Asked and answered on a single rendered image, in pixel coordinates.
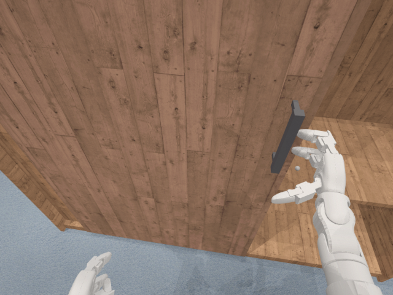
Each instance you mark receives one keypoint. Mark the wardrobe door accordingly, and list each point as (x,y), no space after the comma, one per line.
(17,155)
(156,120)

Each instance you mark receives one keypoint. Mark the robot right hand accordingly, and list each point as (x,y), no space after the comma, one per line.
(329,166)

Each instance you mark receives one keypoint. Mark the handle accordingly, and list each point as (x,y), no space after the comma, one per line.
(293,126)

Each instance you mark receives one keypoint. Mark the robot right forearm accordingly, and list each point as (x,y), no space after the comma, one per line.
(343,262)

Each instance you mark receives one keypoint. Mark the robot left hand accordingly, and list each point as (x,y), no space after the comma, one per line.
(86,283)

